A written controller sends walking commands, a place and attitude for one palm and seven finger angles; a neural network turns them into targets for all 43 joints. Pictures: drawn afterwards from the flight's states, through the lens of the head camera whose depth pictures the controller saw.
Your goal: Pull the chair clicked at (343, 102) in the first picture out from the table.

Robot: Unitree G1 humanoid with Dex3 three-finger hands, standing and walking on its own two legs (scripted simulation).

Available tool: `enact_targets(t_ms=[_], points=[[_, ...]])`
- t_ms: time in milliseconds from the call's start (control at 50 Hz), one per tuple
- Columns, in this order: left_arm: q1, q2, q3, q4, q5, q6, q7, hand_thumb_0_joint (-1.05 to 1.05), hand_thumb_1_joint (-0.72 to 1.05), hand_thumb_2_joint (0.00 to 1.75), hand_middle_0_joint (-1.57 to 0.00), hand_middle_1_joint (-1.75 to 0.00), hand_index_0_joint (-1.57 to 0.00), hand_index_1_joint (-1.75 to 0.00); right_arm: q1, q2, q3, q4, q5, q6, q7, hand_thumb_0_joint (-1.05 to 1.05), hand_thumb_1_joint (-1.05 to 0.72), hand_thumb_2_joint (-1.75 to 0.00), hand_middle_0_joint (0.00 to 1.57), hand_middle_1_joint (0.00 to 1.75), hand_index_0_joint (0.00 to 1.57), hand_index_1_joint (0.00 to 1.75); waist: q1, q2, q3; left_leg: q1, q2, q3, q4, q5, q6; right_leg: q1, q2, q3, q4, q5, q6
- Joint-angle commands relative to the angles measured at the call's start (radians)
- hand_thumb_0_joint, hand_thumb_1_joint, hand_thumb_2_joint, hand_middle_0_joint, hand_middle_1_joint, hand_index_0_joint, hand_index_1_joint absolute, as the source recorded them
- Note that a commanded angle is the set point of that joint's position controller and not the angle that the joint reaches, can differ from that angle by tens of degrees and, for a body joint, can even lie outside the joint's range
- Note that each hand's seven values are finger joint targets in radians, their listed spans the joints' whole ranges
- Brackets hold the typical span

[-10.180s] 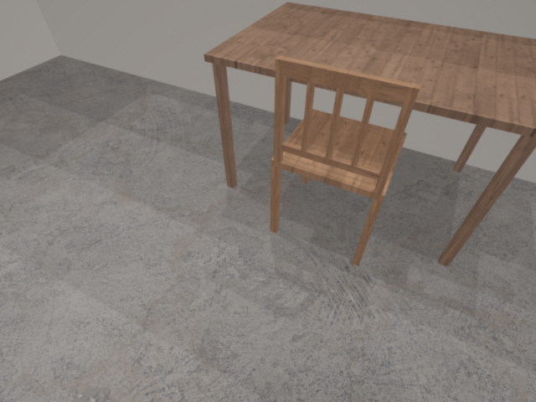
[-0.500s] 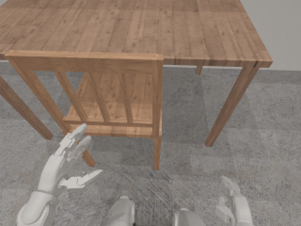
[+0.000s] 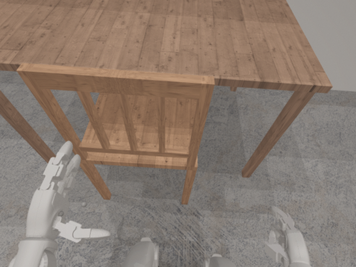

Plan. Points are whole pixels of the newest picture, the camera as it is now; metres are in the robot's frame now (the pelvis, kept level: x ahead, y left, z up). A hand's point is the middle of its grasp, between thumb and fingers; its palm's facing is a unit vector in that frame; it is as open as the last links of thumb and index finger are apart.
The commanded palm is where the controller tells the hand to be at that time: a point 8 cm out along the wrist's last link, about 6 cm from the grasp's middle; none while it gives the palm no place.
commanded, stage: raise the hand toward the chair's back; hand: left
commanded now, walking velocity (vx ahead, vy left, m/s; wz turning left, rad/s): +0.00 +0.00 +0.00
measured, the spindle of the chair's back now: (129, 124) +0.48 +0.17 -0.02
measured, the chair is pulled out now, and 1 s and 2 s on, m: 0.00 0.00 0.00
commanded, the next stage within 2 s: aim the fingers beside a spindle in 0.88 s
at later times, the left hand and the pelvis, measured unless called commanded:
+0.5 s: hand (77, 203) +0.23 +0.22 +0.04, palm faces -0.01 -1.00 -0.04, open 16.9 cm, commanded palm +0.21 +0.27 +0.05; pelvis -0.01 +0.01 +0.01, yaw +0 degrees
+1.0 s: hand (84, 196) +0.24 +0.20 +0.06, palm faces +0.05 -1.00 -0.07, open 16.9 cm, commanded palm +0.22 +0.25 +0.05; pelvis +0.00 -0.01 +0.01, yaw +1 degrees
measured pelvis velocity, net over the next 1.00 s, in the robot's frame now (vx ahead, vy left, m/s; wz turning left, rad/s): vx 0.00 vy -0.01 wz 0.01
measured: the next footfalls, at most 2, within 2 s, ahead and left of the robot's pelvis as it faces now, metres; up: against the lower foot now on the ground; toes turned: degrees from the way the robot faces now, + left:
none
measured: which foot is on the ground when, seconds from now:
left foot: down 0.00-1.00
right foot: down 0.00-1.00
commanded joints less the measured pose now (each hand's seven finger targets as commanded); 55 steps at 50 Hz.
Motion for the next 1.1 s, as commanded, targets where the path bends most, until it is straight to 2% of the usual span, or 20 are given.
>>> enact_targets(t_ms=[0, 40, 100, 120, 200, 280, 300, 340, 400, 480, 500, 580, 640, 660, 740, 800, 880, 940, 1020, 1080], points=[[-0.007, 0.073, 0.018, -0.047, 0.018, -0.001, -0.010, 0.00, -0.50, 0.30, -0.06, -0.08, -0.06, -0.08, -0.005, -0.150, -0.037, -0.147, 0.002, -0.011, 0.001, 0.00, -0.90, -0.90, 0.20, 0.30, 0.20, 0.30, -0.023, 0.030, -0.118, 0.273, -0.004, -0.106, -0.211, 0.162, -0.026, -0.039, 0.037, 0.000, -0.161, 0.159, -0.021], [-0.049, 0.086, 0.002, -0.040, 0.019, 0.031, -0.045, 0.00, -0.50, 0.30, -0.06, -0.08, -0.06, -0.08, 0.000, -0.165, -0.031, -0.176, 0.008, -0.002, -0.002, 0.00, -0.90, -0.90, 0.20, 0.30, 0.20, 0.30, -0.029, 0.016, -0.113, 0.257, -0.008, -0.107, -0.224, 0.096, -0.025, -0.034, 0.037, 0.004, -0.173, 0.129, -0.020], [-0.116, 0.153, 0.059, -0.111, 0.000, 0.035, -0.061, 0.00, -0.50, 0.30, -0.06, -0.08, -0.06, -0.08, 0.006, -0.172, -0.024, -0.196, 0.006, -0.002, -0.013, 0.00, -0.90, -0.90, 0.20, 0.30, 0.20, 0.30, -0.019, 0.022, -0.165, 0.286, -0.011, -0.110, -0.229, 0.108, -0.021, 0.011, 0.039, 0.012, -0.187, 0.137, -0.023], [-0.139, 0.163, 0.066, -0.170, -0.001, 0.020, -0.058, 0.00, -0.50, 0.30, -0.06, -0.08, -0.06, -0.08, 0.007, -0.170, -0.023, -0.201, 0.005, -0.005, -0.014, 0.00, -0.90, -0.90, 0.20, 0.30, 0.20, 0.30, -0.013, 0.060, -0.213, 0.330, -0.008, -0.112, -0.229, 0.136, -0.022, 0.013, 0.038, 0.013, -0.181, 0.147, -0.025], [-0.154, 0.214, 0.126, -0.271, -0.008, -0.048, -0.004, 0.00, -0.50, 0.30, -0.06, -0.08, -0.06, -0.08, 0.007, -0.154, -0.015, -0.182, -0.008, -0.023, -0.012, 0.00, -0.90, -0.90, 0.20, 0.30, 0.20, 0.30, 0.005, 0.126, -0.249, 0.400, 0.002, -0.137, -0.240, 0.187, -0.035, -0.005, 0.042, 0.008, -0.163, 0.154, -0.032], [-0.136, 0.158, 0.080, -0.158, 0.004, -0.046, -0.002, 0.00, -0.50, 0.30, -0.06, -0.08, -0.06, -0.08, 0.008, -0.158, -0.012, -0.164, -0.009, -0.019, 0.000, 0.00, -0.90, -0.90, 0.20, 0.30, 0.20, 0.30, -0.018, 0.131, -0.183, 0.369, 0.005, -0.153, -0.251, 0.132, -0.044, -0.048, 0.038, -0.003, -0.155, 0.132, -0.027], [-0.109, 0.157, 0.081, -0.089, 0.011, -0.022, -0.011, 0.00, -0.50, 0.30, -0.06, -0.08, -0.06, -0.08, 0.011, -0.166, -0.013, -0.160, -0.006, -0.013, 0.002, 0.00, -0.90, -0.90, 0.20, 0.30, 0.20, 0.30, -0.022, 0.085, -0.154, 0.338, 0.007, -0.160, -0.263, 0.089, -0.041, -0.048, 0.043, -0.006, -0.161, 0.113, -0.025], [-0.114, 0.144, 0.063, -0.035, 0.001, 0.024, -0.044, 0.00, -0.50, 0.30, -0.06, -0.08, -0.06, -0.08, 0.010, -0.178, -0.014, -0.171, 0.004, -0.003, -0.002, 0.00, -0.90, -0.90, 0.20, 0.30, 0.20, 0.30, -0.028, 0.060, -0.126, 0.297, -0.001, -0.147, -0.276, 0.015, -0.035, -0.034, 0.041, -0.002, -0.184, 0.090, -0.022], [-0.108, 0.167, 0.085, -0.041, -0.022, 0.072, -0.080, 0.00, -0.50, 0.30, -0.06, -0.08, -0.06, -0.08, 0.009, -0.184, -0.016, -0.188, 0.015, -0.006, -0.010, 0.00, -0.90, -0.90, 0.20, 0.30, 0.20, 0.30, -0.015, 0.026, -0.162, 0.299, -0.011, -0.129, -0.283, 0.036, -0.026, 0.034, 0.042, 0.006, -0.217, 0.101, -0.023], [-0.137, 0.199, 0.126, -0.165, -0.038, 0.029, -0.053, 0.00, -0.50, 0.30, -0.06, -0.08, -0.06, -0.08, 0.017, -0.172, -0.018, -0.189, 0.008, -0.025, -0.014, 0.00, -0.90, -0.90, 0.20, 0.30, 0.20, 0.30, -0.002, 0.038, -0.227, 0.339, -0.011, -0.113, -0.264, 0.134, -0.024, 0.060, 0.041, 0.010, -0.214, 0.139, -0.023], [-0.136, 0.215, 0.143, -0.174, -0.035, 0.007, -0.033, 0.00, -0.50, 0.30, -0.06, -0.08, -0.06, -0.08, 0.015, -0.167, -0.017, -0.175, 0.003, -0.029, -0.013, 0.00, -0.90, -0.90, 0.20, 0.30, 0.20, 0.30, -0.001, 0.042, -0.221, 0.337, -0.009, -0.115, -0.258, 0.149, -0.025, 0.057, 0.044, 0.010, -0.209, 0.143, -0.025], [-0.150, 0.175, 0.108, -0.142, -0.017, -0.062, 0.003, 0.00, -0.50, 0.30, -0.06, -0.08, -0.06, -0.08, 0.016, -0.163, -0.016, -0.147, -0.006, -0.040, 0.000, 0.00, -0.90, -0.90, 0.20, 0.30, 0.20, 0.30, -0.018, 0.094, -0.161, 0.325, -0.005, -0.119, -0.245, 0.112, -0.032, -0.018, 0.039, 0.008, -0.185, 0.116, -0.027], [-0.127, 0.166, 0.087, -0.059, 0.002, -0.041, -0.015, 0.00, -0.50, 0.30, -0.06, -0.08, -0.06, -0.08, 0.019, -0.175, -0.021, -0.149, -0.002, -0.030, 0.005, 0.00, -0.90, -0.90, 0.20, 0.30, 0.20, 0.30, -0.026, 0.071, -0.136, 0.286, -0.007, -0.114, -0.245, 0.074, -0.029, -0.019, 0.038, 0.011, -0.187, 0.104, -0.025], [-0.121, 0.162, 0.081, -0.060, 0.000, -0.028, -0.028, 0.00, -0.50, 0.30, -0.06, -0.08, -0.06, -0.08, 0.019, -0.178, -0.021, -0.155, 0.000, -0.028, 0.006, 0.00, -0.90, -0.90, 0.20, 0.30, 0.20, 0.30, -0.020, 0.090, -0.156, 0.292, -0.009, -0.109, -0.245, 0.080, -0.029, -0.005, 0.036, 0.014, -0.189, 0.111, -0.026], [-0.108, 0.185, 0.097, -0.107, -0.021, 0.017, -0.058, 0.00, -0.50, 0.30, -0.06, -0.08, -0.06, -0.08, 0.022, -0.176, -0.025, -0.175, 0.010, -0.022, -0.001, 0.00, -0.90, -0.90, 0.20, 0.30, 0.20, 0.30, -0.013, 0.058, -0.219, 0.324, -0.013, -0.090, -0.239, 0.157, -0.020, 0.068, 0.036, 0.024, -0.218, 0.171, -0.022], [-0.126, 0.211, 0.133, -0.165, -0.031, -0.003, -0.038, 0.00, -0.50, 0.30, -0.06, -0.08, -0.06, -0.08, 0.016, -0.165, -0.023, -0.166, 0.005, -0.027, -0.008, 0.00, -0.90, -0.90, 0.20, 0.30, 0.20, 0.30, -0.007, 0.063, -0.231, 0.333, -0.013, -0.089, -0.229, 0.201, -0.018, 0.080, 0.039, 0.024, -0.214, 0.199, -0.024], [-0.144, 0.172, 0.118, -0.129, -0.028, -0.048, -0.013, 0.00, -0.50, 0.30, -0.06, -0.08, -0.06, -0.08, 0.016, -0.156, -0.023, -0.144, -0.002, -0.032, -0.004, 0.00, -0.90, -0.90, 0.20, 0.30, 0.20, 0.30, -0.020, 0.053, -0.190, 0.316, -0.012, -0.090, -0.207, 0.205, -0.022, 0.033, 0.039, 0.020, -0.195, 0.200, -0.021], [-0.144, 0.151, 0.092, -0.043, -0.021, -0.037, -0.035, 0.00, -0.50, 0.30, -0.06, -0.08, -0.06, -0.08, 0.018, -0.163, -0.022, -0.139, 0.000, -0.025, -0.001, 0.00, -0.90, -0.90, 0.20, 0.30, 0.20, 0.30, -0.034, 0.018, -0.153, 0.265, -0.017, -0.081, -0.192, 0.158, -0.018, 0.023, 0.037, 0.030, -0.204, 0.178, -0.018], [-0.171, 0.156, 0.078, -0.006, -0.024, -0.001, -0.084, 0.00, -0.50, 0.30, -0.06, -0.08, -0.06, -0.08, 0.023, -0.174, -0.023, -0.149, 0.006, -0.017, -0.007, 0.00, -0.90, -0.90, 0.20, 0.30, 0.20, 0.30, -0.040, 0.001, -0.178, 0.249, -0.022, -0.065, -0.175, 0.161, -0.010, 0.051, 0.032, 0.052, -0.214, 0.202, -0.013], [-0.263, 0.180, 0.084, -0.065, -0.026, -0.014, -0.086, 0.00, -0.50, 0.30, -0.06, -0.08, -0.06, -0.08, 0.023, -0.172, -0.020, -0.149, 0.003, -0.024, -0.013, 0.00, -0.90, -0.90, 0.20, 0.30, 0.20, 0.30, -0.040, 0.050, -0.222, 0.282, -0.021, -0.067, -0.165, 0.193, -0.009, 0.048, 0.030, 0.055, -0.202, 0.226, -0.016]])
